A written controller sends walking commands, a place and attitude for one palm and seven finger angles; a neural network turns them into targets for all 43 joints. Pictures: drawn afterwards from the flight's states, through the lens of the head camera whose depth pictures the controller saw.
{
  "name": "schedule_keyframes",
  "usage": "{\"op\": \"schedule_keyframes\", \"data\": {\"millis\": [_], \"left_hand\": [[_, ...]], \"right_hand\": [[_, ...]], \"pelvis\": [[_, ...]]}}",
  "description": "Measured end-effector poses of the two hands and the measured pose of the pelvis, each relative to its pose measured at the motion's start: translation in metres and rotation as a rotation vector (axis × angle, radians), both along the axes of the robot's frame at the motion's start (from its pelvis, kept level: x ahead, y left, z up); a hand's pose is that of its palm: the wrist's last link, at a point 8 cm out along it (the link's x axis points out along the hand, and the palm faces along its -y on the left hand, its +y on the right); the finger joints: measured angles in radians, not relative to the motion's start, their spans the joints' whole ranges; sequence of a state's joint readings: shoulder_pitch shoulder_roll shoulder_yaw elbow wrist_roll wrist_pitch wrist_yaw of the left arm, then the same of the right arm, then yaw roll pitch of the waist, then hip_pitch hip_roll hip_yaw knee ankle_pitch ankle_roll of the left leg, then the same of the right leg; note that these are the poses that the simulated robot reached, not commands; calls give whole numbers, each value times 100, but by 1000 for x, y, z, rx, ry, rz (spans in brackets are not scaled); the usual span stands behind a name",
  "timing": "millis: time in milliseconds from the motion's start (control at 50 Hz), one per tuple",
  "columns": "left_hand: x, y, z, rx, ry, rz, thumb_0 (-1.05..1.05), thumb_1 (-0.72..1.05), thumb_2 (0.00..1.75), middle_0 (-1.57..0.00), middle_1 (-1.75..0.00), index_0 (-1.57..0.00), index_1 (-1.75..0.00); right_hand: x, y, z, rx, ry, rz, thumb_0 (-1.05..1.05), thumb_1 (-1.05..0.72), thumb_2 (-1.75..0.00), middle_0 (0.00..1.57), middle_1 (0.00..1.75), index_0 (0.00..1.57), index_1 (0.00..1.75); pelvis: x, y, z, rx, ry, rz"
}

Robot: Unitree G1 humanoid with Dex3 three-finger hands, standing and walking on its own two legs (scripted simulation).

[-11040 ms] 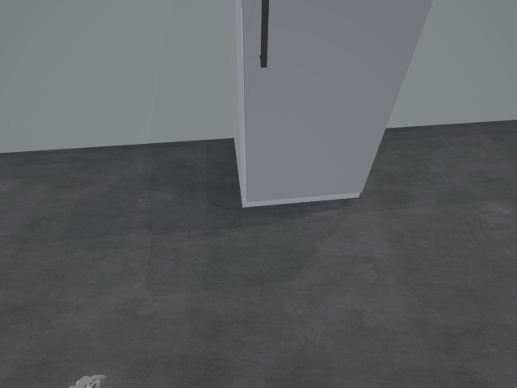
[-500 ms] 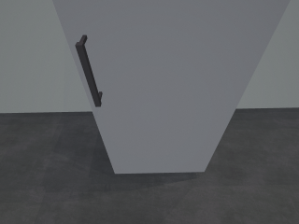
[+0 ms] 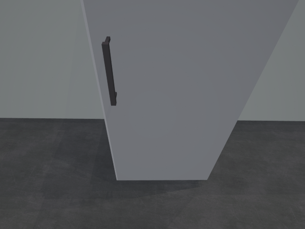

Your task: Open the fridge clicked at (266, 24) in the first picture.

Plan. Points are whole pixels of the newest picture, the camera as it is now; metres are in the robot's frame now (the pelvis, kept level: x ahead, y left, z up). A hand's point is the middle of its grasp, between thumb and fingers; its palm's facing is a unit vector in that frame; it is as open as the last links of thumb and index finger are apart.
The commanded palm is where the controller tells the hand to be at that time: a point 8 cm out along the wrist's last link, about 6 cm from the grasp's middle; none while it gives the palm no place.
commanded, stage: come to a stop and stand still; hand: left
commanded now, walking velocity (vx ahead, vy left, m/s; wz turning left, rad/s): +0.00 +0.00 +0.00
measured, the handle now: (111, 74) +0.55 +0.18 +0.14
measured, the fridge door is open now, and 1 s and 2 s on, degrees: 0 0 0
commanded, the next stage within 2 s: look again from close up in 0.36 s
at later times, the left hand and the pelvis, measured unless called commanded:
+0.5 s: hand out of the picture -0.05 +0.17 -0.18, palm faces +0.04 -0.99 -0.15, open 7.4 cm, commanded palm none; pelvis -0.01 +0.02 +0.00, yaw +0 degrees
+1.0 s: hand out of the picture +0.01 +0.17 -0.17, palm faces +0.01 -0.99 -0.16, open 7.4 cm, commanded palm none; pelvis +0.01 +0.01 +0.00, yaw +0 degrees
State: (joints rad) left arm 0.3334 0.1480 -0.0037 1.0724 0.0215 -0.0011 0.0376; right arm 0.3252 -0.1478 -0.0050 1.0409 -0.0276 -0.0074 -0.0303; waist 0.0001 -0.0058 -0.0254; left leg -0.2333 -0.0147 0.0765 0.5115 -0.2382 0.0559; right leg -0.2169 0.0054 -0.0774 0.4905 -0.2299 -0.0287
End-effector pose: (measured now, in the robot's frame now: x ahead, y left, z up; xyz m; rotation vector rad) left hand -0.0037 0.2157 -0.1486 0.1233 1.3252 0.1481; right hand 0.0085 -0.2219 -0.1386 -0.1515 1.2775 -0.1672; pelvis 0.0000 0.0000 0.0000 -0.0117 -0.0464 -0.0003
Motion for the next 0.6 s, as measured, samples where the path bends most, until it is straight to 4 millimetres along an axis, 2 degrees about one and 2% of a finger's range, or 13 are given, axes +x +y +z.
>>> {"op": "schedule_keyframes", "data": {"millis": [180,360,460,600], "left_hand": [[-24,21,5,17,33,7,0,91,90,-19,-30,-20,-30],[-51,17,4,-2,112,27,0,91,90,-19,-30,-20,-30],[-52,9,3,-23,127,25,1,91,90,-19,-30,-20,-30],[-37,0,0,-45,108,10,1,91,90,-20,-30,-20,-30]], "right_hand": [[-21,19,-4,25,41,12,1,-91,-90,20,29,20,30],[-25,23,-4,26,68,13,1,-91,-90,20,30,20,30],[-21,23,-2,21,68,11,1,-91,-90,20,29,20,30],[-14,21,1,14,71,6,1,-92,-90,20,29,20,30]], "pelvis": [[-12,15,0,5,14,6],[-12,19,1,6,25,4],[-9,19,2,6,28,2],[-4,17,3,6,31,-2]]}}
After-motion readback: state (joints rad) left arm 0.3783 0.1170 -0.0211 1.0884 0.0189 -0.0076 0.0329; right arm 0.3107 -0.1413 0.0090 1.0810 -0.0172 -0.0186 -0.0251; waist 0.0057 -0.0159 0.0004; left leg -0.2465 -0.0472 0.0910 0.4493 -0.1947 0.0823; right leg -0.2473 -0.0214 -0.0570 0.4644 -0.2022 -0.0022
